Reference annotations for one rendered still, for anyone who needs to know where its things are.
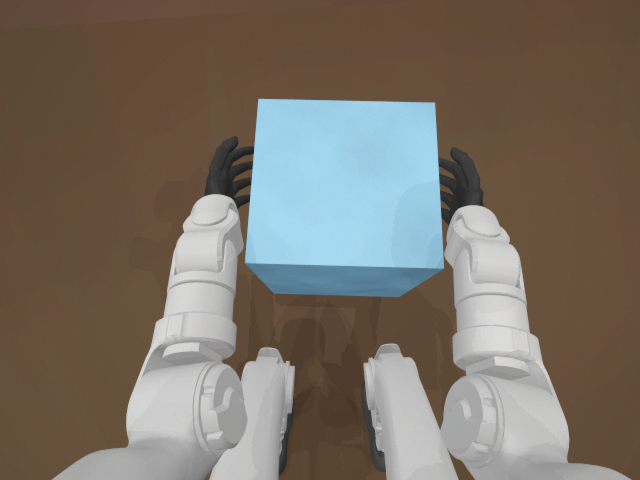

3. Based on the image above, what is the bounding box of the robot left upper arm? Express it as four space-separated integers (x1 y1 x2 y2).
52 361 248 480

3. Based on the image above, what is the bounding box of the robot right foot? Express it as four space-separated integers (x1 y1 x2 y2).
362 381 386 472

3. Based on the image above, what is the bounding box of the left robot hand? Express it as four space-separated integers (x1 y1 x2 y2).
204 136 254 209

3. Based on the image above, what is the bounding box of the robot right upper arm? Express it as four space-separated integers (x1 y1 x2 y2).
441 373 631 480

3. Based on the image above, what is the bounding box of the right robot hand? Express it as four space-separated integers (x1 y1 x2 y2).
438 147 484 226

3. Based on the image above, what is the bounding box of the right robot forearm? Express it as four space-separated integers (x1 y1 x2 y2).
444 205 569 450

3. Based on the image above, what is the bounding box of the right robot thigh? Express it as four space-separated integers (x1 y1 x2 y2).
363 352 459 480

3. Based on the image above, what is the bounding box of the carton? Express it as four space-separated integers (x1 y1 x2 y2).
245 99 444 297

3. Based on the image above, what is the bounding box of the left robot forearm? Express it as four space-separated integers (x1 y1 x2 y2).
126 194 244 439

